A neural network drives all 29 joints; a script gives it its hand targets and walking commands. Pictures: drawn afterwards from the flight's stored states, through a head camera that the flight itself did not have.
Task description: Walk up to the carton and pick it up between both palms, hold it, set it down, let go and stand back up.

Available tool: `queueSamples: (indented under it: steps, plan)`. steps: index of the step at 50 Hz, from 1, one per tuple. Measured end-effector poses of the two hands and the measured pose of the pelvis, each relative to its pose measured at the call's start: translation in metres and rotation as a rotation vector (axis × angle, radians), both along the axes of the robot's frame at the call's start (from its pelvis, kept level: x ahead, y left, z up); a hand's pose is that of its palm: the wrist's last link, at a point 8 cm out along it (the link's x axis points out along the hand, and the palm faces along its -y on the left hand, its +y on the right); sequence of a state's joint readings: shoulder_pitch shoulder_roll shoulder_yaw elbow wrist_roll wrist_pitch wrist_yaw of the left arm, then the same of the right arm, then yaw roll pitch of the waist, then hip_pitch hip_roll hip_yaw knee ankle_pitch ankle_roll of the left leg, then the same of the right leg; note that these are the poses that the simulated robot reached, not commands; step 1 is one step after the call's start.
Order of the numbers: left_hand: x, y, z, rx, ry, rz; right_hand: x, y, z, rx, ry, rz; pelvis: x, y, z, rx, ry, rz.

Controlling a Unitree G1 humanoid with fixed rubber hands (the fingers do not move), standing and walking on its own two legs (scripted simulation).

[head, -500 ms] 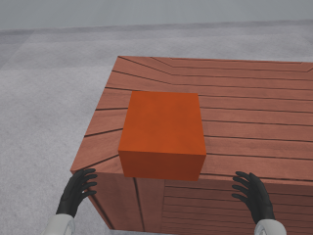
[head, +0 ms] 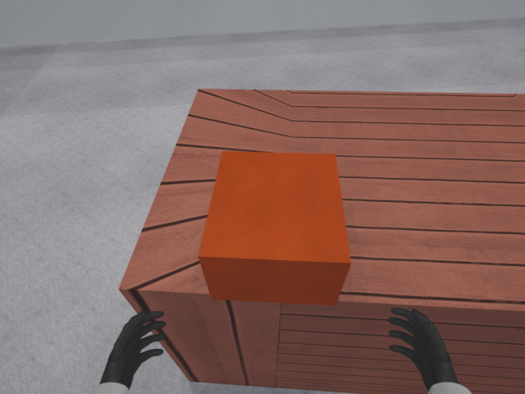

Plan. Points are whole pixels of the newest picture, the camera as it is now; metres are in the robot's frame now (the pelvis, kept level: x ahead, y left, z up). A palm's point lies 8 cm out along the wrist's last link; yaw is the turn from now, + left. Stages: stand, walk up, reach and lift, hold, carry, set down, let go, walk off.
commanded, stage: set down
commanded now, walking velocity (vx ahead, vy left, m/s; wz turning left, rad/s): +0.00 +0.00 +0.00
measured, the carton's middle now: (275, 223) +0.41 +0.01 +0.00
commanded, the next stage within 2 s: let go in 0.74 s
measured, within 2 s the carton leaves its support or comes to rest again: neither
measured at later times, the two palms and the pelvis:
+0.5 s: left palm out of the picture +0.14 +0.23 -0.05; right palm (428, 391) +0.15 -0.21 -0.05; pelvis -0.02 -0.01 +0.00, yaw +1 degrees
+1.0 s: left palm out of the picture +0.14 +0.23 -0.08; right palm out of the picture +0.14 -0.22 -0.08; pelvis -0.01 -0.01 -0.01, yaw +1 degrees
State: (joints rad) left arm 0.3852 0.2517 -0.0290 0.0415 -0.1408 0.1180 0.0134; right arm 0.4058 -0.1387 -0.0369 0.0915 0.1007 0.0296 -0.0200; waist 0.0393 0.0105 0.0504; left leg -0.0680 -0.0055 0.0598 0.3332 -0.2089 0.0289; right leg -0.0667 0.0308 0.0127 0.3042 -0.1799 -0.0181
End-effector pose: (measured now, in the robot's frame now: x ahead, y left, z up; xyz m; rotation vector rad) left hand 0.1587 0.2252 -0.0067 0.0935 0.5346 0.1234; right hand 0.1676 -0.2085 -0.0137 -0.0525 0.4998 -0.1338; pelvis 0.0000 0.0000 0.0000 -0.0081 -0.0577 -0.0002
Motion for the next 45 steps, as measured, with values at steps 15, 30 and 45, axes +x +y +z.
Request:
queueSamples:
  steps: [15, 30, 45]
  plan:
    - [-0.011, -0.006, -0.030, 0.007, 0.091, 0.005, -0.017, -0.005, -0.023, -0.027, 0.069, 0.028, -0.009, -0.006, -0.001, 0.003, -0.024, 0.000]
    - [-0.020, 0.004, -0.049, 0.050, 0.173, 0.023, -0.016, 0.001, -0.048, -0.047, 0.138, 0.093, -0.020, -0.008, -0.004, 0.007, -0.027, 0.014]
    - [-0.017, 0.005, -0.066, 0.066, 0.257, 0.016, -0.023, -0.009, -0.067, -0.073, 0.217, 0.102, -0.014, -0.007, -0.005, 0.005, -0.025, 0.011]
